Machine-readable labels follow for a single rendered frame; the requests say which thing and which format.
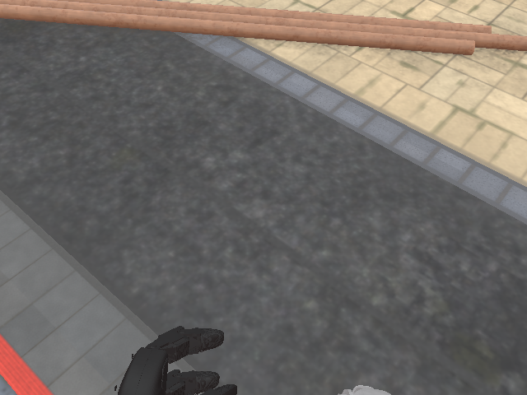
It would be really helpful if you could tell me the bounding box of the right robot shin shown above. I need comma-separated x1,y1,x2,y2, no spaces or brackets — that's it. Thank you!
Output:
352,385,372,393

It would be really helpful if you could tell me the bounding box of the robot left hand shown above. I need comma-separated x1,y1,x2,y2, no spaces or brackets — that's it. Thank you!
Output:
114,326,237,395

